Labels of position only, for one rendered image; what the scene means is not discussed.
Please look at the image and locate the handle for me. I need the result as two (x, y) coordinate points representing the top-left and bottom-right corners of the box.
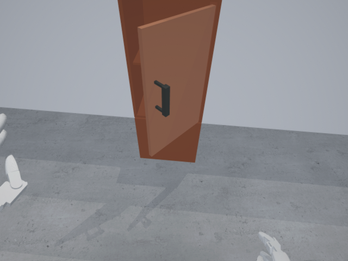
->
(154, 80), (170, 117)

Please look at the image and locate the cupboard door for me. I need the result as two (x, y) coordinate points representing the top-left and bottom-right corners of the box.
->
(138, 4), (216, 157)

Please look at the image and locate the robot right hand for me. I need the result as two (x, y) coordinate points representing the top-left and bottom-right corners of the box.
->
(257, 232), (290, 261)

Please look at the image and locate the robot left hand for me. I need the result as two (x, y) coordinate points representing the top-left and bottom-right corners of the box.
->
(0, 114), (28, 212)

